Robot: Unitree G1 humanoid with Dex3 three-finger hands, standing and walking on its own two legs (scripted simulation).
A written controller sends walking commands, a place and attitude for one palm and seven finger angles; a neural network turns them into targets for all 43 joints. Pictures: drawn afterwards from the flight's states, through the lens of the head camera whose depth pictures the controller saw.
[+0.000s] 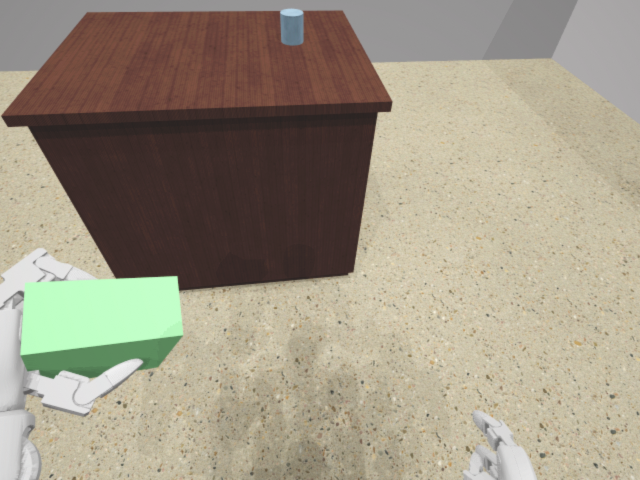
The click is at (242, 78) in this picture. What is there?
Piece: table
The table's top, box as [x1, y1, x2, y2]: [1, 11, 392, 126]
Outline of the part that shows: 392,101 342,11 303,11 303,42 299,45 294,46 285,45 280,41 279,11 87,12 1,116 8,126 390,111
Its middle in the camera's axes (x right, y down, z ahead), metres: -0.31 -0.54 +1.13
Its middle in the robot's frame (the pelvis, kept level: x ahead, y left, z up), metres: +1.20 +0.37 +0.01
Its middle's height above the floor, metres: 0.79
